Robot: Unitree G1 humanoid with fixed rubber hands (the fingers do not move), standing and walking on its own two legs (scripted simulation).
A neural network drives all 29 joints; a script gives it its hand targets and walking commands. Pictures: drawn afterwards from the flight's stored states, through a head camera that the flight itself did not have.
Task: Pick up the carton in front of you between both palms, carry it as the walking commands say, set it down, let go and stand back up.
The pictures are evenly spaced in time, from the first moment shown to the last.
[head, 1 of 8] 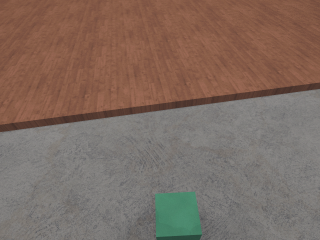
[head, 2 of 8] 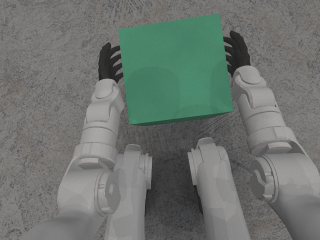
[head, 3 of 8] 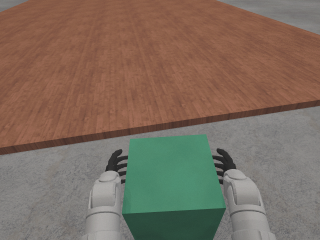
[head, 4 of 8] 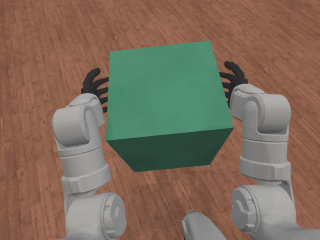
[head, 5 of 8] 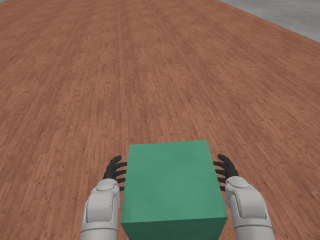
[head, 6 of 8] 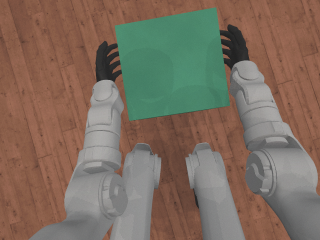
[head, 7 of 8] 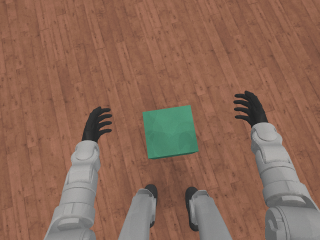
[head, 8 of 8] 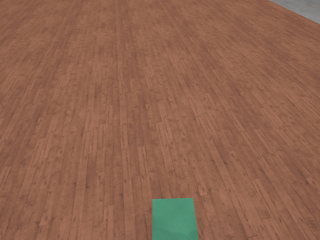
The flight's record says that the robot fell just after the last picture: no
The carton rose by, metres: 0.80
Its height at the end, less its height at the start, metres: +0.08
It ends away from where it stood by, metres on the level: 3.12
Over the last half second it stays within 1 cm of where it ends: yes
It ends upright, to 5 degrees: yes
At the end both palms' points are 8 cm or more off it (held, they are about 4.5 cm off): yes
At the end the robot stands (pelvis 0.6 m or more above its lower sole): yes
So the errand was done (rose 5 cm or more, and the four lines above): yes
